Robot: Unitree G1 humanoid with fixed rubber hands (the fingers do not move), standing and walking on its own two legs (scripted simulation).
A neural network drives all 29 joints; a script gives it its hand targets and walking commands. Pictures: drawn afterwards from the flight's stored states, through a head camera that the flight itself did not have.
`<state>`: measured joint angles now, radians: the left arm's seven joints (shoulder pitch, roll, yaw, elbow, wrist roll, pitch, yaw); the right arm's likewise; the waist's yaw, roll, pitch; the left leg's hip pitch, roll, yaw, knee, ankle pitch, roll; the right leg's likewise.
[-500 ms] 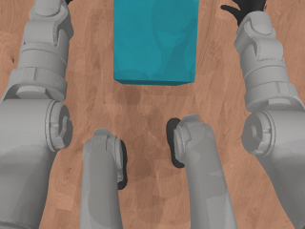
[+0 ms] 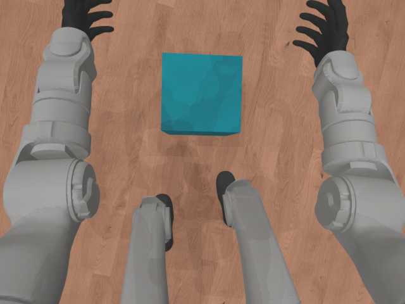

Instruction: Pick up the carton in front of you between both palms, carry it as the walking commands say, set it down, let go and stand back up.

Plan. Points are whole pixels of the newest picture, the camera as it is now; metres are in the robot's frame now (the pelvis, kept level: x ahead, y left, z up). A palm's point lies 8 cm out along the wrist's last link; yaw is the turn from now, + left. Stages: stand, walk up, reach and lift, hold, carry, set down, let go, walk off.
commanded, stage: set down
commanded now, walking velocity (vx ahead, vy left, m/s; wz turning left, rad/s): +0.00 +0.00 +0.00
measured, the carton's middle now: (199, 101) +0.50 -0.06 -0.46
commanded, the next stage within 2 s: let go in 0.06 s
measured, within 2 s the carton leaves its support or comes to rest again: neither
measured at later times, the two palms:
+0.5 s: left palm (32, 100) +0.44 +0.16 +0.01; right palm (397, 94) +0.39 -0.27 +0.02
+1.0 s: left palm out of the picture +0.29 +0.23 +0.11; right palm out of the picture +0.25 -0.23 +0.12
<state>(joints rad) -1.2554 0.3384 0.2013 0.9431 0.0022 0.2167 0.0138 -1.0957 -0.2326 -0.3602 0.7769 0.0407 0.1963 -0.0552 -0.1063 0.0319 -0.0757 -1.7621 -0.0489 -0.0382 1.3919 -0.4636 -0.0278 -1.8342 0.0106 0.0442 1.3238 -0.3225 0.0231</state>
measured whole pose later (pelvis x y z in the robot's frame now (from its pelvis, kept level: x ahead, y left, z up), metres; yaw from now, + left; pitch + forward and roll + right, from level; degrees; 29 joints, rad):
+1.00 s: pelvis +0.10 +0.01 +0.18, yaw -2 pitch +4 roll -1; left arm 0.15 0.20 0.07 0.50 0.03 0.02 -0.03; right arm 0.23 -0.20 -0.04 0.44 0.01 0.03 0.08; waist -0.03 -0.01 0.03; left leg -0.24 -0.02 -0.05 0.48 -0.30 0.01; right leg -0.31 0.01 0.05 0.44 -0.20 0.02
